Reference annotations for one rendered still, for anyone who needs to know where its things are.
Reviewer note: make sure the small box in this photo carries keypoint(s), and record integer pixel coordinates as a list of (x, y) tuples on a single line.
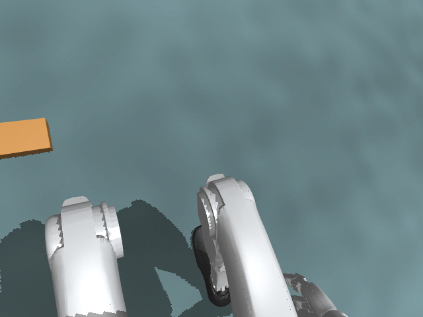
[(24, 137)]

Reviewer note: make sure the right robot foot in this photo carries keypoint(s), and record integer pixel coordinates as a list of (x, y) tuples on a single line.
[(219, 298)]

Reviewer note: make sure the right robot hand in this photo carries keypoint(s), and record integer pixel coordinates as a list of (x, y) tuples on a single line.
[(314, 302)]

